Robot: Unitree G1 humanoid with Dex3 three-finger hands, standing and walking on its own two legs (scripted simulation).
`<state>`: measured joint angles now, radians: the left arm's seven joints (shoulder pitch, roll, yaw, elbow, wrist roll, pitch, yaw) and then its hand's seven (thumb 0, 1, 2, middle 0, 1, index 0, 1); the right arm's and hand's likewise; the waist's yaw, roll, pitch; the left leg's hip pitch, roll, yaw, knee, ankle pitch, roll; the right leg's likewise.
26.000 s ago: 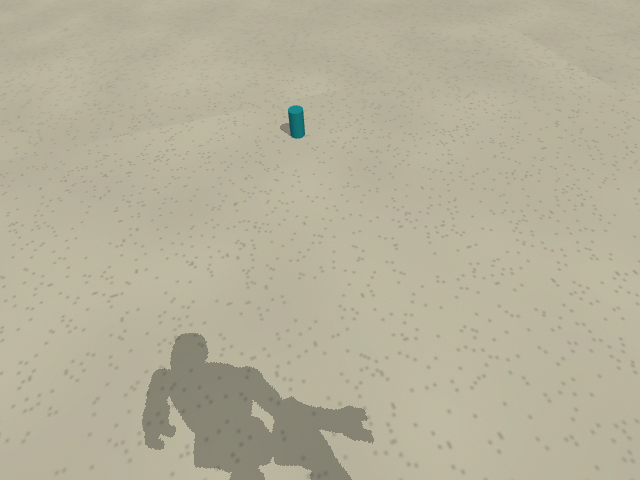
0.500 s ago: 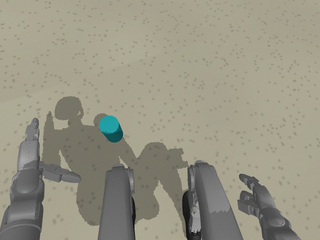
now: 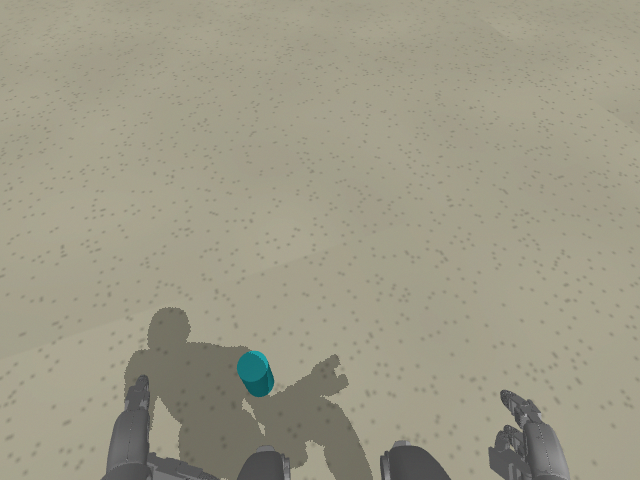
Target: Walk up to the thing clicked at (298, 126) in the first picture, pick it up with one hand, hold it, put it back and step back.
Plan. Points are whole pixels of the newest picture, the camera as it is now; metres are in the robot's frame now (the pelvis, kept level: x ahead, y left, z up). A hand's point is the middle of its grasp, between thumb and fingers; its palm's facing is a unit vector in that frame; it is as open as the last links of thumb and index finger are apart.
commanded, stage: home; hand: left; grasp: from the side
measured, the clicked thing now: (256, 374) +0.44 +0.19 -0.61
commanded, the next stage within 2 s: stand in 1.76 s
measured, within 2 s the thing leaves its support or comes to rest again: neither
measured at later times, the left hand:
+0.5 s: hand (177, 460) +0.17 +0.18 -0.03, palm faces +0.12 -0.95 -0.29, open 17.6 cm
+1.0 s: hand (185, 461) +0.17 +0.17 -0.03, palm faces +0.11 -0.95 -0.29, open 17.4 cm
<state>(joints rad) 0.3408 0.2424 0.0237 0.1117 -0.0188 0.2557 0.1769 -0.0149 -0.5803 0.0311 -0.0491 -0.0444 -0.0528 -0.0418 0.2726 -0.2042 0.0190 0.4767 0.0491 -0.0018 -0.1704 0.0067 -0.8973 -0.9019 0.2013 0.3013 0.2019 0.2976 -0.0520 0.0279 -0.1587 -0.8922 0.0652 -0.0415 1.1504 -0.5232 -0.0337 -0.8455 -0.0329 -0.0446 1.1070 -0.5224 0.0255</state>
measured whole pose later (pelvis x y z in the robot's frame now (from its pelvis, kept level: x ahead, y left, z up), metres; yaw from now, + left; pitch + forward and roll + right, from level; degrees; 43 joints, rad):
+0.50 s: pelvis +0.01 +0.00 +0.03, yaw +1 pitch +8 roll -2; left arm 0.47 0.20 -0.01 -0.02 -0.01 0.29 0.15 -0.02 -0.56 0.04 -0.05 -0.05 -0.05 -0.04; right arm 0.26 -0.20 0.02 0.49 0.01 -0.11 -0.18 0.01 -0.90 -0.90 0.20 0.30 0.20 0.30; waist -0.02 0.03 -0.10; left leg -0.65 0.06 -0.04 0.98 -0.47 -0.03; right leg -0.60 -0.03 -0.05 0.93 -0.47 0.03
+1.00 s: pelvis +0.01 -0.01 +0.03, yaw +0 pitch +8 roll -1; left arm 0.47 0.19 -0.01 0.01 -0.01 0.27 0.14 -0.01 -0.54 0.06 -0.05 -0.06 -0.06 -0.05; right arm 0.27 -0.20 0.01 0.51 0.01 -0.12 -0.18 0.01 -0.90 -0.90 0.20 0.30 0.20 0.30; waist -0.03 0.03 -0.09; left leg -0.63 0.07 -0.03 0.95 -0.46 -0.04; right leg -0.59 -0.03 -0.05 0.92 -0.46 0.02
